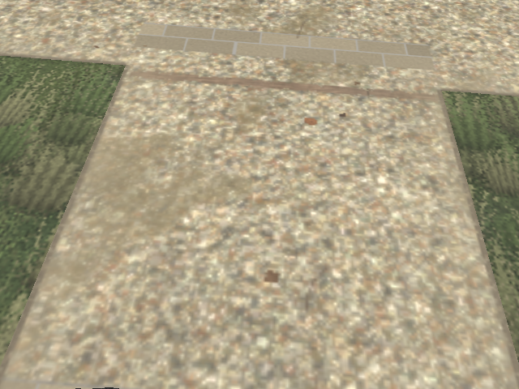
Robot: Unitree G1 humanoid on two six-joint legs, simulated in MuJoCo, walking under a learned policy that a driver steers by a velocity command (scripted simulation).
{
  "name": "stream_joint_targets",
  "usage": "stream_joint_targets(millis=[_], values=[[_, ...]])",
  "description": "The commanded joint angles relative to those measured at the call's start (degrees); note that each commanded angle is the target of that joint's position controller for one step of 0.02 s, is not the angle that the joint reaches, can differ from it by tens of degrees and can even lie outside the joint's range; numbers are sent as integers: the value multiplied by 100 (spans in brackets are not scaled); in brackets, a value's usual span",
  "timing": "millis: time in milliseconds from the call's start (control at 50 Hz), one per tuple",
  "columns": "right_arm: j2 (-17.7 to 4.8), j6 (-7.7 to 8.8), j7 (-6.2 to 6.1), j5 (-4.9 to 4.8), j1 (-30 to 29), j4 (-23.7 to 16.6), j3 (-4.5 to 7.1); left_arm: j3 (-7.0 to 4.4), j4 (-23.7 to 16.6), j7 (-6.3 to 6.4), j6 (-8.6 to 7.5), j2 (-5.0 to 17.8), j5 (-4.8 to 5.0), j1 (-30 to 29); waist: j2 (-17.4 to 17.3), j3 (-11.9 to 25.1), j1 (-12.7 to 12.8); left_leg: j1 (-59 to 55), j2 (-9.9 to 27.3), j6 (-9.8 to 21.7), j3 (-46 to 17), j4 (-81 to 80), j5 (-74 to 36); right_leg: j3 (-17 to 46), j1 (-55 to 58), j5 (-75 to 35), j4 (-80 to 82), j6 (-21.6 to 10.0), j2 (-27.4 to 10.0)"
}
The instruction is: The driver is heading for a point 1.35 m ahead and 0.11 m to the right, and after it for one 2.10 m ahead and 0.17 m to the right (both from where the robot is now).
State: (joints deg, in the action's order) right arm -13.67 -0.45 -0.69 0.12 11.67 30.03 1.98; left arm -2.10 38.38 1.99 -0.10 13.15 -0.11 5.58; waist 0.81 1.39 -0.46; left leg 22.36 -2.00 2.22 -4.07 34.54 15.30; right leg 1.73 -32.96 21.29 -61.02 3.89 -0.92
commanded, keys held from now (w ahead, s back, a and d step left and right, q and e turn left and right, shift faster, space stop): q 0.02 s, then no key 0.98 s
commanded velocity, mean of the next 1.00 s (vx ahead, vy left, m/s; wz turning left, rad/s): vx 0.00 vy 0.00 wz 0.15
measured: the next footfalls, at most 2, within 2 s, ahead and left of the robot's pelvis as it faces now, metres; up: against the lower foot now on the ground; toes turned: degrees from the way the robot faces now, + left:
right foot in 0.14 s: +0.07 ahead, -0.15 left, +0.00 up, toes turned +4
left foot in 0.44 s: +0.04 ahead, +0.12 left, +0.00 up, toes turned +6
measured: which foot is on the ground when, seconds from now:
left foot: down 0.00-0.14, up 0.16-0.42, down 0.44-1.00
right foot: up 0.00-0.12, down 0.14-1.00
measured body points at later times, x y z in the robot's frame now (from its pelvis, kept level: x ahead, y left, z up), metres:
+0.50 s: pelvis +0.02 -0.03 +0.00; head +0.02 -0.03 +0.45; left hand +0.13 +0.21 -0.10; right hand +0.20 -0.23 -0.10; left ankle +0.00 +0.12 -0.73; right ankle +0.03 -0.15 -0.73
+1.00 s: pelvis +0.04 -0.01 +0.01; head +0.03 -0.01 +0.46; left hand +0.09 +0.24 -0.12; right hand +0.15 -0.23 -0.12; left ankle +0.00 +0.12 -0.73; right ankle +0.03 -0.15 -0.73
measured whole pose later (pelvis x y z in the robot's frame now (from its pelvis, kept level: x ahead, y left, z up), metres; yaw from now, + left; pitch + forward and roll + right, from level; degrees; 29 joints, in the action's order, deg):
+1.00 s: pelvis +0.04 -0.01 +0.01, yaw +6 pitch +0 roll +0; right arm -10.7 0.4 -0.1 0.3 16.9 45.4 0.6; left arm -1.1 46.1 0.8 -0.2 11.2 -0.3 16.6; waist -0.1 1.4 0.3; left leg 10.3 0.8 -0.7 -0.4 27.5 17.1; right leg -1.2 -11.1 16.2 -27.4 2.1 -2.8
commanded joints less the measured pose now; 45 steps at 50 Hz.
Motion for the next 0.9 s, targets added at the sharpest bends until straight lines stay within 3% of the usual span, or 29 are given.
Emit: stream_joint_targets(millis=[20, 80, 120, 140, 160, 180, 200, 220, 260, 280, 300, 340, 380, 420, 440, 460, 480, 500, 540, 660, 700, 720, 900], values=[[-931, 17, 19, -46, -66, -477, 338, -88, -515, -10, -87, 298, 32, -178, -1063, 549, -65, -768, 1252, 1119, -1666, -872, -1558, -75, 102, 252, 728, -52, 80], [-798, -10, 99, -112, -252, -477, 288, -99, -479, -90, -135, 260, 86, 58, -1205, 533, -22, -667, 1224, 1061, -1757, -713, -1758, -208, 741, 127, 1734, -161, 93], [-601, -11, 143, -184, -374, -426, 203, -97, -430, -135, -191, 145, 62, 286, -1048, 525, 201, -333, 986, 791, -1620, -496, -1671, -250, 1763, -1076, 3191, -326, 91], [-320, 45, 152, -145, -320, -404, 123, -144, -510, -128, -217, 374, -60, 388, -644, 644, 196, 120, 674, 429, -1361, -102, -842, 390, 2438, -1924, 3471, -530, -476], [38, 103, 148, -34, -117, -374, 32, -203, -654, -106, -207, 786, -183, 340, 672, 691, -83, 919, -66, -40, -561, 972, 1097, 1454, 2957, -3536, 3686, -1047, -1557], [-295, 129, 125, -27, -272, -386, 108, -222, -628, -122, -217, 750, -240, 187, 1785, 561, -45, 1129, -52, -398, -116, 1487, 2025, 2291, 2442, -3322, 3961, -1917, -2142], [-651, 111, 96, -66, -508, -348, 214, -176, -752, -125, -250, 515, -204, 151, 1401, 438, 175, 1177, 150, -572, -173, 2179, 1999, 2312, 2313, -2622, 4095, -2072, -2021], [-726, 45, 80, -131, -648, -272, 268, -170, -746, -119, -243, 508, -166, 243, 1037, 332, 265, 1358, 145, -667, -143, 2790, 1909, 2136, 2310, -2190, 4105, -2017, -1862], [-490, -72, 93, -113, -440, -108, 240, -109, -785, -82, -232, 460, -53, 61, 626, 190, 118, 1278, 341, -755, -219, 3365, 1555, 1701, 2004, -1611, 4147, -1825, -1591], [-265, -86, 99, -111, -351, 2, 173, -27, -772, -79, -218, 324, -56, -11, 493, 181, 34, 1001, 375, -749, -140, 3298, 1296, 1344, 1775, -1594, 4164, -1703, -1370], [-140, -104, 77, -99, -293, 55, 131, 10, -748, -61, -224, 261, -31, -68, 466, 127, -1, 785, 410, -704, -20, 2838, 984, 1012, 1697, -1615, 4210, -1576, -1145], [90, -82, 68, -64, -375, 145, 34, 68, -672, -94, -215, 121, -39, -26, 740, 199, 94, 198, 462, -658, 246, 1439, 820, 536, 1848, -1785, 4123, -1454, -862], [33, -83, 75, -58, -357, 222, 56, 46, -559, -169, -190, 241, -44, 281, 962, 295, 169, -296, 329, -642, 486, 280, 789, 568, 2126, -1929, 3982, -1529, -887], [-94, -65, 76, -4, -227, 323, 73, 28, -404, -246, -209, 320, 39, 591, 882, 232, 106, -1051, 360, -447, 439, -1124, -552, 627, 2004, -1881, 3923, -1371, -905], [-356, -56, 41, 50, -206, 258, 108, 41, -327, -280, -273, 314, 41, 699, 713, 286, 100, -1520, 662, -312, 11, -1150, -1350, 592, 1745, -1778, 3861, -1146, -860], [-733, -52, 9, 64, -187, 191, 174, 44, -341, -329, -353, 320, -24, 781, 143, 393, 284, -1813, 979, -142, -226, -845, -2310, 299, 1503, -1549, 3729, -931, -554], [-647, -47, 70, -37, -133, 399, 190, 104, -276, -321, -372, 156, -99, 836, -567, 507, 324, -1431, 889, 92, -151, -768, -1511, -53, 1793, -1144, 3791, -750, -289], [-337, -19, 167, -58, -62, 477, 139, 100, -244, -313, -320, 197, -112, 586, -552, 348, 122, -1056, 733, 151, -117, -907, -797, -177, 2016, -925, 3597, -663, -195], [-157, 35, 220, -1, -109, 529, 78, 70, -234, -298, -209, 204, -31, 517, -538, 64, 144, -762, 666, 114, -79, -1040, -504, -183, 1979, -822, 3527, -703, -203], [-164, 105, 165, 1, 65, 726, 58, 56, -82, -303, -138, 202, -48, 731, -431, -6, 138, -800, 658, 103, -41, -1098, -810, -165, 2097, -1241, 3594, -682, -250], [-193, 111, 121, 6, 150, 808, 56, 54, -23, -281, -133, 211, -59, 812, -350, -24, 131, -848, 642, 83, -9, -1097, -930, -168, 2131, -1312, 3624, -650, -258], [-234, 142, 127, 54, 223, 814, 45, 36, 49, -247, -126, 216, -53, 864, -285, -39, 94, -849, 623, 42, 3, -1079, -946, -156, 2150, -1294, 3605, -603, -258], [-221, 167, 59, 29, 475, 1108, -11, -13, 359, -129, -91, 299, -26, 1106, -104, -64, 93, -947, 554, 36, 104, -1139, -1218, -144, 2279, -1659, 3656, -532, -307]])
